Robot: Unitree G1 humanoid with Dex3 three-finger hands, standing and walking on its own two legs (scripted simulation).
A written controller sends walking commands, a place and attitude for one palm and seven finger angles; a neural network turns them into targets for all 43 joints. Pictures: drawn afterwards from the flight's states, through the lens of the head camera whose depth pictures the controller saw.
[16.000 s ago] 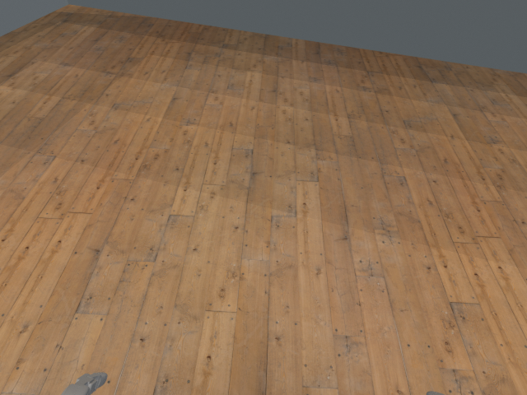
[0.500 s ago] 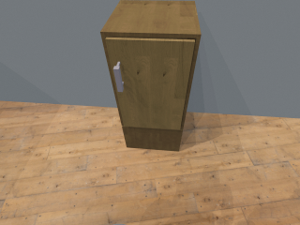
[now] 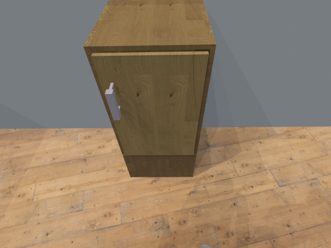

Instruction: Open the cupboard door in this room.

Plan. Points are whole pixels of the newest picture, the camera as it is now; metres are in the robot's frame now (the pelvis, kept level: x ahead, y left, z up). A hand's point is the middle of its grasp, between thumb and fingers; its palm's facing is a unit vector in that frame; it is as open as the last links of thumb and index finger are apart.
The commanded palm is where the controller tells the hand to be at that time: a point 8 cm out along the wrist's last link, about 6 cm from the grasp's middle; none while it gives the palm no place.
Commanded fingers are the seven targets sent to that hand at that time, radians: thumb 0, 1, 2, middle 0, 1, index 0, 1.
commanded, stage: come to a stop and stand still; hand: left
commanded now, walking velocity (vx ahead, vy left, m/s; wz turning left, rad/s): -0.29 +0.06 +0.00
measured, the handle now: (114, 101) +0.59 +0.22 -0.03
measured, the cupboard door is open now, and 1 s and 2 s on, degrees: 0 0 0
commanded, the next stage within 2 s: look again from close up in 1.44 s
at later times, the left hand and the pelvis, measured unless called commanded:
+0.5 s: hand out of the picture +0.08 +0.23 -0.18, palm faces +0.07 -0.97 -0.23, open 7.3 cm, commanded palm none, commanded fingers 0.00 0.90 0.90 -0.20 -0.30 -0.20 -0.30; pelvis +0.02 +0.03 +0.00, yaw +1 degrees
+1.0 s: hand out of the picture +0.02 +0.21 -0.16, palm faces +0.00 -0.98 -0.22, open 7.3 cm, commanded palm none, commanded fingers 0.00 0.90 0.90 -0.20 -0.30 -0.20 -0.30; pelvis +0.00 +0.04 +0.01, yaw +0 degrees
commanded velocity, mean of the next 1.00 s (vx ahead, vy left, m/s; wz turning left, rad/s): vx -0.07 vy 0.04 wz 0.00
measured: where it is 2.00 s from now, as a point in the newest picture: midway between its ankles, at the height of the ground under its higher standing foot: outside the picture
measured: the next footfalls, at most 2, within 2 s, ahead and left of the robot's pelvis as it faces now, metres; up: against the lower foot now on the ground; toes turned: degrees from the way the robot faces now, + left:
right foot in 0.02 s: +0.12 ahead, -0.10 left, +0.00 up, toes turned -8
left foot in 0.48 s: +0.05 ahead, +0.15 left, +0.00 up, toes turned +4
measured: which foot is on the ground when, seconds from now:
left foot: down 0.00-0.04, up 0.06-0.46, down 0.48-1.00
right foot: up 0.00-0.00, down 0.02-0.50, up 0.52-0.80, down 0.82-1.00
